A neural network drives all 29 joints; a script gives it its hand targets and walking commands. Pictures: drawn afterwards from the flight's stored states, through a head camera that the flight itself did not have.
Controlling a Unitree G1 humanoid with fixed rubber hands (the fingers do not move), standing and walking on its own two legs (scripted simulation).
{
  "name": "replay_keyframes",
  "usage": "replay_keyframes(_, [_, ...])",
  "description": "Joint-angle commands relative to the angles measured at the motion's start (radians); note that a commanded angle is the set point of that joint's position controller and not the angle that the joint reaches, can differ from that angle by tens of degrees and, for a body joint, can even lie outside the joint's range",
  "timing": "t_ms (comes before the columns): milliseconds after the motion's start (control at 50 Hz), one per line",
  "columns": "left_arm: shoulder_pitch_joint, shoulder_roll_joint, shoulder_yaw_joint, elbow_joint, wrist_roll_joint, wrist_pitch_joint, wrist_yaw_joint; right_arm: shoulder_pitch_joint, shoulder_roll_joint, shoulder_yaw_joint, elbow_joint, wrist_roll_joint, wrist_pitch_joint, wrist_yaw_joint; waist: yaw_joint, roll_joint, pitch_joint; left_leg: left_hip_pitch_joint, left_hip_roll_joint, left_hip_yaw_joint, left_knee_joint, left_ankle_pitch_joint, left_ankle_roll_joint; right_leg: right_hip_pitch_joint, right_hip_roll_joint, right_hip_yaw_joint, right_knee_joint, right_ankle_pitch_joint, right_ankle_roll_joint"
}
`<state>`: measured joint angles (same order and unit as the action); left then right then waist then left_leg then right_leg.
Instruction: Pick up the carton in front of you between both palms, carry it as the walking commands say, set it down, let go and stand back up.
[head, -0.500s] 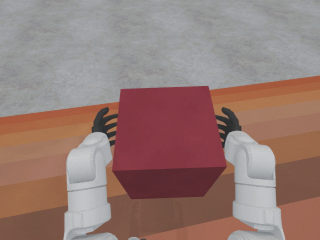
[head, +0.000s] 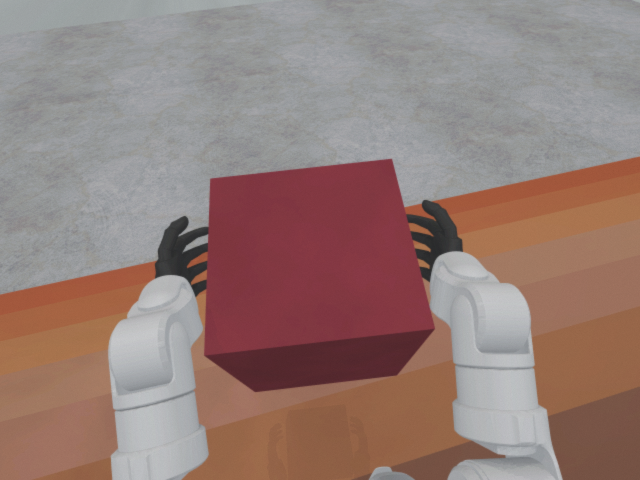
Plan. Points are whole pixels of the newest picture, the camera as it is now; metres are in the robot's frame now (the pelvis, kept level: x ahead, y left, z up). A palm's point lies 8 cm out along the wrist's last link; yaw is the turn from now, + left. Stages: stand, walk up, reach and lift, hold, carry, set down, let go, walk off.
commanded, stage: carry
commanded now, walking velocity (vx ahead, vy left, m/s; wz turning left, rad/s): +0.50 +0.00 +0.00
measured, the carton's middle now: (315, 289) +0.35 -0.02 +0.06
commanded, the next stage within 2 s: none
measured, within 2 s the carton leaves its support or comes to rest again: neither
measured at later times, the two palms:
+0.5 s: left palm (261, 225) +0.62 +0.06 -0.07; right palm (406, 214) +0.62 -0.24 -0.08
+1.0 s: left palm (284, 176) +0.99 +0.01 -0.23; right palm (386, 164) +0.97 -0.29 -0.21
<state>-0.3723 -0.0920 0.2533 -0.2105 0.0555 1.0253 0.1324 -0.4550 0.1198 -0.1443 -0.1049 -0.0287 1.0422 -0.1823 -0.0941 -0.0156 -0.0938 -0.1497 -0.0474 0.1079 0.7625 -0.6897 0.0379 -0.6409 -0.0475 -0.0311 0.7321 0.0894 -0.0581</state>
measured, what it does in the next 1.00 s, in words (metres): goes down: right foot 0.13 m lower, then left foot 0.13 m lower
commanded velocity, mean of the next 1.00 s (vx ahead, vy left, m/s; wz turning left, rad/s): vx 0.50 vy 0.00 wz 0.00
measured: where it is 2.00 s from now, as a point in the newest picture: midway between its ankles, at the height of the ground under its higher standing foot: (321, 293)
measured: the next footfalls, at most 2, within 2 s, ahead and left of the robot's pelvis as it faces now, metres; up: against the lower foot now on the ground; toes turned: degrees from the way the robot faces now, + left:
right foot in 0.10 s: +0.24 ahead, -0.09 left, -0.13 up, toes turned -4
left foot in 0.64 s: +0.53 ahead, -0.07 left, -0.27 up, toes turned +0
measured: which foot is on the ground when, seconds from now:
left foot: down 0.00-0.12, up 0.14-0.62, down 0.64-1.00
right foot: up 0.00-0.08, down 0.10-0.64, up 0.66-1.00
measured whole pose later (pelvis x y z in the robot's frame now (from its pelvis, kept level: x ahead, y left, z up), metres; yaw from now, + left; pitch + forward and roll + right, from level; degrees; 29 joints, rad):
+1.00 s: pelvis +0.66 -0.12 -0.30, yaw -1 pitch +2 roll +1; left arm -0.32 -0.11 0.30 -0.01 0.05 0.90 0.14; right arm -0.44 0.13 -0.16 0.12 0.02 0.90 -0.21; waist -0.12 -0.03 -0.04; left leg -0.21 -0.12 0.07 0.99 -0.82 0.13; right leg -0.67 -0.07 0.01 0.63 0.31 -0.05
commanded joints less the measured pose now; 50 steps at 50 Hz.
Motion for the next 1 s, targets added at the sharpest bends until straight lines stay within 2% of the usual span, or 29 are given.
replay_keyframes(0, [-0.419,-0.498,-0.428,0.184,-0.080,0.055,0.024,-0.510,0.640,0.498,0.090,0.200,0.016,0.000,0.182,0.134,-0.146,-0.175,0.183,-0.094,0.247,0.781,0.058,0.514,0.018,-0.079,-0.189,0.305,0.000])
replay_keyframes(20, [-0.432,-0.499,-0.414,0.191,-0.089,0.057,0.023,-0.541,0.661,0.499,0.081,0.205,0.017,-0.006,0.291,0.076,-0.208,-0.278,0.144,-0.018,0.540,0.876,0.016,0.691,0.046,-0.115,-0.129,0.190,-0.015])
replay_keyframes(40, [-0.467,-0.515,-0.418,0.193,-0.110,0.057,0.021,-0.577,0.668,0.487,0.066,0.208,0.023,-0.011,0.338,-0.147,-0.219,-0.378,0.036,0.003,0.885,0.461,-0.014,0.765,-0.007,-0.046,-0.197,0.153,-0.046])
replay_keyframes(60, [-0.526,-0.534,-0.444,0.188,-0.142,0.054,0.021,-0.606,0.667,0.475,0.056,0.196,0.028,-0.017,0.264,-0.329,-0.201,-0.579,-0.056,-0.035,1.123,-0.112,-0.042,0.831,-0.119,0.146,-0.082,0.437,-0.061])
replay_keyframes(80, [-0.590,-0.567,-0.474,0.177,-0.182,0.048,0.021,-0.606,0.645,0.434,0.048,0.181,0.030,-0.025,0.173,-0.282,-0.225,-0.644,-0.055,-0.112,1.072,-0.021,-0.038,0.775,-0.194,0.460,-0.177,0.228,-0.062])
replay_keyframes(100, [-0.685,-0.657,-0.533,0.139,-0.234,0.042,0.017,-0.627,0.669,0.413,0.016,0.152,0.026,-0.037,0.138,-0.253,-0.286,-0.648,-0.025,-0.162,1.011,0.082,-0.028,0.708,-0.275,0.596,-0.246,-0.142,-0.120])
replay_keyframes(120, [-0.722,-0.704,-0.552,0.168,-0.274,0.034,0.008,-0.653,0.663,0.375,0.052,0.128,0.025,-0.041,0.141,-0.142,-0.278,-0.640,0.013,-0.179,0.899,0.153,-0.028,0.649,-0.252,0.600,-0.273,-0.207,-0.139])
replay_keyframes(140, [-0.804,-0.771,-0.601,0.120,-0.321,0.006,-0.010,-0.655,0.696,0.374,0.039,0.117,0.003,-0.035,0.125,-0.061,-0.320,-0.609,0.078,-0.199,0.815,0.190,-0.021,0.638,-0.269,0.567,-0.244,-0.236,-0.183])
replay_keyframes(160, [-0.831,-0.816,-0.628,0.111,-0.347,-0.014,-0.028,-0.645,0.748,0.386,0.065,0.115,-0.014,-0.028,0.119,0.026,-0.334,-0.543,0.081,-0.206,0.714,0.217,-0.029,0.570,-0.211,0.531,-0.270,-0.244,-0.144])
replay_keyframes(180, [-0.836,-0.849,-0.649,0.107,-0.352,-0.033,-0.039,-0.622,0.791,0.395,0.080,0.117,-0.032,-0.016,0.123,-0.056,-0.345,-0.507,0.071,-0.200,0.671,0.208,-0.022,0.518,-0.209,0.525,-0.252,-0.253,-0.148])
replay_keyframes(200, [-0.811,-0.908,-0.661,0.116,-0.351,-0.051,-0.047,-0.631,0.822,0.429,0.057,0.123,-0.059,-0.002,0.114,-0.003,-0.310,-0.496,0.091,-0.219,0.515,0.280,-0.029,0.488,-0.191,0.487,-0.213,-0.180,-0.120])
replay_keyframes(300, [-0.615,-0.899,-0.679,0.111,-0.312,-0.118,-0.065,-0.538,0.856,0.539,-0.021,0.146,-0.153,0.022,0.185,-0.070,-0.450,-0.626,0.073,-0.168,0.387,0.394,-0.018,0.756,-0.188,0.385,-0.095,0.237,-0.179])
replay_keyframes(360, [-0.500,-0.863,-0.699,0.138,-0.268,-0.143,-0.061,-0.436,0.828,0.554,0.001,0.125,-0.175,0.032,0.188,-0.048,-0.425,-0.751,0.073,-0.129,0.415,0.511,0.009,0.851,-0.130,0.318,-0.002,0.338,-0.117])
replay_keyframes(380, [-0.464,-0.852,-0.701,0.141,-0.252,-0.146,-0.061,-0.399,0.813,0.560,0.007,0.117,-0.177,0.038,0.209,0.029,-0.375,-0.798,0.052,-0.120,0.258,0.635,0.001,0.858,-0.045,0.272,0.031,0.186,-0.081])
replay_keyframes(480, [-0.459,-0.820,-0.721,0.123,-0.249,-0.158,-0.056,-0.368,0.737,0.566,-0.024,0.090,-0.178,0.043,0.224,-0.013,-0.185,-0.357,-0.045,0.085,-0.242,1.054,-0.002,0.490,0.067,0.127,0.133,-0.005,-0.067])
replay_keyframes(520, [-0.458,-0.781,-0.712,0.111,-0.260,-0.160,-0.051,-0.394,0.715,0.550,-0.055,0.105,-0.172,0.029,0.163,-0.101,-0.209,-0.109,-0.086,0.123,-0.192,1.061,0.011,0.344,0.036,0.074,0.254,0.118,-0.050])
replay_keyframes(560, [-0.457,-0.724,-0.682,0.118,-0.248,-0.149,-0.034,-0.373,0.662,0.531,-0.051,0.102,-0.155,0.008,-0.022,-0.005,-0.282,0.188,-0.086,0.157,-0.196,1.054,0.052,0.205,0.040,-0.034,0.599,0.324,0.005])
replay_keyframes(580, [-0.496,-0.679,-0.649,0.125,-0.232,-0.137,-0.019,-0.365,0.606,0.518,-0.035,0.094,-0.147,0.000,-0.136,0.133,-0.276,0.322,0.049,-0.038,-0.240,1.033,0.171,0.010,0.089,-0.046,0.991,-0.086,0.046])
replay_keyframes(600, [-0.475,-0.656,-0.613,0.155,-0.209,-0.123,0.002,-0.361,0.574,0.524,-0.022,0.113,-0.136,-0.010,-0.113,0.236,-0.248,0.530,0.234,-0.322,-0.163,1.303,0.259,-0.322,0.203,-0.017,1.173,-0.794,0.078])
replay_keyframes(620, [-0.432,-0.590,-0.575,0.165,-0.185,-0.108,0.020,-0.348,0.572,0.531,-0.023,0.134,-0.126,-0.020,-0.030,0.100,-0.316,0.537,0.324,-0.576,-0.120,1.267,0.280,-0.358,0.151,0.111,1.060,-0.713,0.043])
replay_keyframes(640, [-0.400,-0.568,-0.533,0.139,-0.174,-0.106,0.034,-0.416,0.593,0.546,-0.064,0.183,-0.122,-0.022,-0.010,0.012,-0.330,0.458,0.402,-0.694,-0.169,0.950,0.326,-0.392,0.098,0.122,1.006,-0.661,0.030])
replay_keyframes(680, [-0.390,-0.519,-0.423,0.199,-0.110,-0.097,0.057,-0.534,0.656,0.611,-0.044,0.271,-0.106,-0.005,0.061,-0.126,-0.248,0.141,0.359,-0.611,-0.152,0.801,0.343,-0.255,0.027,0.165,0.744,-0.633,0.001])
replay_keyframes(700, [-0.371,-0.515,-0.401,0.214,-0.079,-0.093,0.063,-0.552,0.678,0.616,-0.028,0.298,-0.104,-0.001,0.077,-0.126,-0.230,0.050,0.294,-0.556,-0.189,0.788,0.277,-0.192,0.019,0.158,0.550,-0.530,0.000])
replay_keyframes(760, [-0.518,-0.629,-0.448,0.168,-0.106,-0.109,0.030,-0.670,0.788,0.641,-0.006,0.346,-0.116,0.021,0.015,0.038,-0.198,-0.073,0.305,-0.581,-0.180,0.871,0.329,-0.124,-0.013,0.097,0.407,-0.214,0.023])
replay_keyframes(820, [-0.525,-0.702,-0.496,0.196,-0.123,-0.130,0.014,-0.597,0.834,0.599,0.072,0.300,-0.128,0.042,0.022,0.025,-0.219,0.038,0.225,-0.431,-0.062,0.922,0.191,-0.165,0.000,0.053,0.356,-0.093,0.001])
replay_keyframes(860, [-0.569,-0.724,-0.529,0.179,-0.137,-0.142,0.008,-0.556,0.859,0.590,0.118,0.277,-0.139,0.046,-0.045,-0.011,-0.190,0.101,0.106,-0.391,0.016,0.736,0.171,-0.218,0.010,0.028,0.110,0.146,0.004])
replay_keyframes(900, [-0.562,-0.748,-0.558,0.166,-0.151,-0.153,0.007,-0.529,0.850,0.571,0.114,0.263,-0.159,0.045,-0.044,0.054,-0.144,-0.002,0.022,-0.208,0.060,0.696,0.128,-0.001,0.059,-0.082,-0.181,0.298,0.005])
replay_keyframes(940, [-0.550,-0.738,-0.577,0.155,-0.147,-0.157,0.010,-0.469,0.835,0.547,0.133,0.245,-0.176,0.039,-0.050,0.132,-0.147,-0.051,0.025,-0.178,0.123,0.679,0.111,0.184,0.082,-0.128,-0.265,0.349,0.012])
replay_keyframes(980, [-0.539,-0.711,-0.599,0.124,-0.169,-0.156,0.018,-0.424,0.801,0.530,0.115,0.218,-0.187,0.024,0.039,0.170,-0.239,-0.029,0.058,-0.154,0.369,0.929,0.075,0.369,0.099,-0.171,-0.255,0.271,-0.005])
